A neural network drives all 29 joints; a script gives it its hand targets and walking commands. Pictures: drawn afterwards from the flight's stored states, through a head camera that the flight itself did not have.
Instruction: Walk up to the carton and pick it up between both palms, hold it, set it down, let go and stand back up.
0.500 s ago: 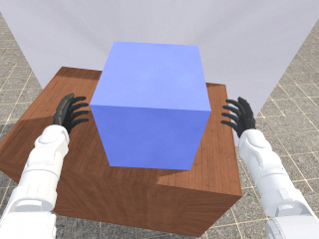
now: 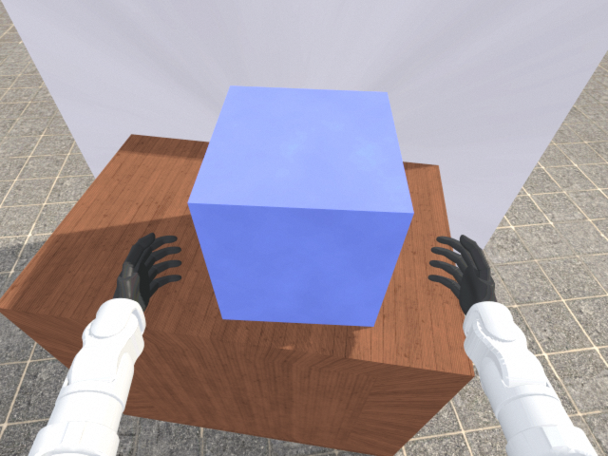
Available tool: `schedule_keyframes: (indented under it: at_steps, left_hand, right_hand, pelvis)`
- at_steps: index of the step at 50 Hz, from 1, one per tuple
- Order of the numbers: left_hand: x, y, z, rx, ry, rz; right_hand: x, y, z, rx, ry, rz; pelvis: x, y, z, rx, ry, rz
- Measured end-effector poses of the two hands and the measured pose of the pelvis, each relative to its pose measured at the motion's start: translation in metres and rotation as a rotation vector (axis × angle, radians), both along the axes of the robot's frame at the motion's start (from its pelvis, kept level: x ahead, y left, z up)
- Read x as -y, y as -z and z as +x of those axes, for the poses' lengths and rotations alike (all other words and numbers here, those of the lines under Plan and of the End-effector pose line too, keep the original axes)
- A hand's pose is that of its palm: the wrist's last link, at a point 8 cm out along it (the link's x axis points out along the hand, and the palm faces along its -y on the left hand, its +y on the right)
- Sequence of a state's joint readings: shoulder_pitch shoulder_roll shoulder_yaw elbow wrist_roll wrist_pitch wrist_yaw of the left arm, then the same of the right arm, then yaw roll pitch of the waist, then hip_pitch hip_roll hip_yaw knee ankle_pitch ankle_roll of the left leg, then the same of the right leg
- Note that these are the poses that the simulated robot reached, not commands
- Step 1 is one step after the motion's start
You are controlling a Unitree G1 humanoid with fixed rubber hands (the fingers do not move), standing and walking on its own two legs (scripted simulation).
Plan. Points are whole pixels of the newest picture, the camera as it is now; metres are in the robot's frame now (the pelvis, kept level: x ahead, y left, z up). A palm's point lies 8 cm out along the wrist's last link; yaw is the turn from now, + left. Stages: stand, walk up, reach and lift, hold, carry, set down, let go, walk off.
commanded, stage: set down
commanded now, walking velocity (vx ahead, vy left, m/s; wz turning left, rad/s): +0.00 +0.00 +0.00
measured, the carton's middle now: (303, 208) +0.51 +0.00 +0.03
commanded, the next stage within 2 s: none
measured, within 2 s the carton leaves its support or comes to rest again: neither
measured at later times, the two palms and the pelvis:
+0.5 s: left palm (128, 345) +0.29 +0.24 +0.01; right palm (473, 338) +0.28 -0.22 +0.01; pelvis +0.01 +0.00 +0.00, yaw +0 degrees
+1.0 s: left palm (123, 395) +0.23 +0.24 -0.02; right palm (472, 380) +0.23 -0.22 -0.03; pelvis +0.02 +0.00 +0.00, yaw +0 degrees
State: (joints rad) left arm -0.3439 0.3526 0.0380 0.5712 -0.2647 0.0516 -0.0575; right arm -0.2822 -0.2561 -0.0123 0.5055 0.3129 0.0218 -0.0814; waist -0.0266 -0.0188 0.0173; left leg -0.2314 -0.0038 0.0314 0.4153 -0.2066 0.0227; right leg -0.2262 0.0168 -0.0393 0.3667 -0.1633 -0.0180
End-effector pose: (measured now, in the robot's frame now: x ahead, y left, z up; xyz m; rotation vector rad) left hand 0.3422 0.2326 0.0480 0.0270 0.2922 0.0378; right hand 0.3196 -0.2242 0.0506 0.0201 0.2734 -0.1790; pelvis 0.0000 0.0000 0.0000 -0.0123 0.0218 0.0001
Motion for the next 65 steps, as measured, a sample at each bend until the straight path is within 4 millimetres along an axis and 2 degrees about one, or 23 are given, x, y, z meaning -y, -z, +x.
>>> schedule_keyframes:
  at_steps: [9, 25, 38, 50, 65]
  left_hand:
    - [-0.002, 0.018, -0.025, -0.015, -0.009, -0.003]
    - [-0.006, 0.038, -0.057, -0.016, -0.019, -0.002]
    - [-0.009, 0.06, -0.09, -0.049, -0.031, 0.006]
    - [-0.01, 0.072, -0.108, -0.075, -0.038, 0.01]
    - [-0.006, 0.092, -0.128, -0.198, -0.047, 0.026]
  right_hand:
    - [-0.001, 0.017, -0.022, -0.023, 0.009, 0.005]
    - [-0.004, 0.038, -0.043, -0.04, 0.012, 0.006]
    - [-0.003, 0.064, -0.07, -0.084, 0.024, -0.004]
    - [-0.006, 0.077, -0.086, -0.108, 0.012, -0.021]
    - [-0.002, 0.095, -0.108, -0.195, -0.006, -0.054]
  pelvis:
    - [-0.001, 0.0, 0.004, 0.022, 0.003, 0.0]
    - [0.0, 0.0, 0.01, 0.044, 0.003, 0.0]
    - [0.003, 0.002, 0.015, 0.063, 0.001, 0.0]
    - [0.004, 0.004, 0.016, 0.084, 0.0, 0.002]
    - [0.005, 0.004, 0.016, 0.107, 0.009, 0.004]
